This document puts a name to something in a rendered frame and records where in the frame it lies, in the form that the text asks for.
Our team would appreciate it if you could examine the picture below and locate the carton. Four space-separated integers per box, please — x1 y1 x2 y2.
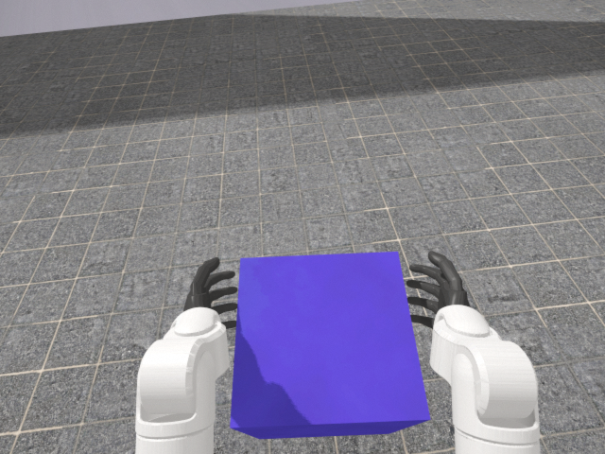
230 252 431 439

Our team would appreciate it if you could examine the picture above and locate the left robot forearm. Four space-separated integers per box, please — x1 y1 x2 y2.
135 307 230 454

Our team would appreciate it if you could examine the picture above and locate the robot left hand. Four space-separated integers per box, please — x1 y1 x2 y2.
183 257 237 329

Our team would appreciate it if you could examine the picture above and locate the robot right hand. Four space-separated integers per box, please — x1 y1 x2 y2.
406 251 470 329

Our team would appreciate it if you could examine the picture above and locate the right robot forearm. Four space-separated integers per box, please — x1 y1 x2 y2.
430 305 541 454

